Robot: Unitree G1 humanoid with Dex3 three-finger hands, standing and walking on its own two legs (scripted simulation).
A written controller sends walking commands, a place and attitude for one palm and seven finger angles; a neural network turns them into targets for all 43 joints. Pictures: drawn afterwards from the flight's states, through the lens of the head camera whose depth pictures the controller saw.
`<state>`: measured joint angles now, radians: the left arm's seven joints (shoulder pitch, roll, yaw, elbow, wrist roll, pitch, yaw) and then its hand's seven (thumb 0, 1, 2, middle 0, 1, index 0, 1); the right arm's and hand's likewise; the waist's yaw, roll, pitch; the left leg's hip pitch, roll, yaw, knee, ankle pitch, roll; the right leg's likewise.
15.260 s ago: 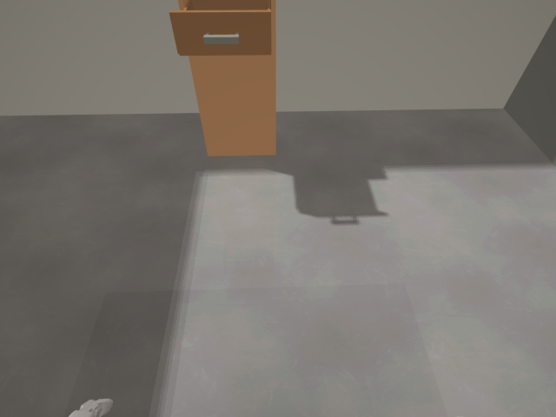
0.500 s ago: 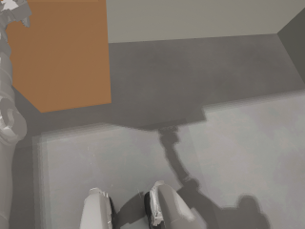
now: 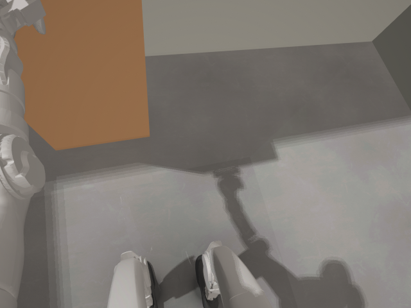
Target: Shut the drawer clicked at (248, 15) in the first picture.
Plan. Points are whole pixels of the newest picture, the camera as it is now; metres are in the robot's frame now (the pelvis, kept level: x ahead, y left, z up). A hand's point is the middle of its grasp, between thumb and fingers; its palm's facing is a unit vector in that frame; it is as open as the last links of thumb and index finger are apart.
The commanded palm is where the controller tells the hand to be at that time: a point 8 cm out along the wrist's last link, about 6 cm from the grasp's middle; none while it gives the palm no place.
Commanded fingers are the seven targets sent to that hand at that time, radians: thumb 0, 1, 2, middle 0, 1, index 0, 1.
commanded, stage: pull the fist back off the drawer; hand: left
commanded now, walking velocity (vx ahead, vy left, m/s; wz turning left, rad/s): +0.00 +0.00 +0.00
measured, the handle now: out of the picture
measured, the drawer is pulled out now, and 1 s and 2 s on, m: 0.00 0.00 0.00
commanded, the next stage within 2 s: draw the hand back to the body in 0.28 s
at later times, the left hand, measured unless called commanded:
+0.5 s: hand (38, 15) +0.58 +0.17 +0.11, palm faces +0.08 -1.00 -0.03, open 3.2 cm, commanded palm +0.52 +0.21 +0.13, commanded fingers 0.00 0.90 0.90 -1.40 -1.60 -1.40 -1.60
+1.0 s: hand out of the picture +0.40 +0.20 +0.18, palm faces +0.17 -0.97 -0.17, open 3.2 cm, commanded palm +0.35 +0.25 +0.20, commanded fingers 0.00 0.90 0.90 -1.40 -1.60 -1.40 -1.60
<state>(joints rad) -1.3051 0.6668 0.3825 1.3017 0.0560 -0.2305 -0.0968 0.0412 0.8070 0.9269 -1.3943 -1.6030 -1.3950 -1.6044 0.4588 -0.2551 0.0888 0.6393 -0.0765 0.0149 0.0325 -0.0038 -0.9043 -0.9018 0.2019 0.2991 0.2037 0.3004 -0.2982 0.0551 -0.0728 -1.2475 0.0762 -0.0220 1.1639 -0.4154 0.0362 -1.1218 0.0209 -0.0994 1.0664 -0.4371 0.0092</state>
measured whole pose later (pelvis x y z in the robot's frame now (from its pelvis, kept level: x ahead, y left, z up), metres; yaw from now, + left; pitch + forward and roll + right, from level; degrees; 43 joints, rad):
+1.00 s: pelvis +0.06 -0.02 +0.08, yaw +2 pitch +6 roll -1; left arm -0.19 0.31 0.19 0.34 -0.13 -0.13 -0.05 0.01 0.90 0.90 -1.40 -1.60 -1.40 -1.60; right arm 0.20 -0.25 0.02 0.56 0.05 0.05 -0.05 0.00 -0.91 -0.90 0.20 0.30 0.20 0.30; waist -0.01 0.04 -0.07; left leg -0.44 0.04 0.04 0.69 -0.35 0.00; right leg -0.36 0.00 -0.04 0.65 -0.38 0.00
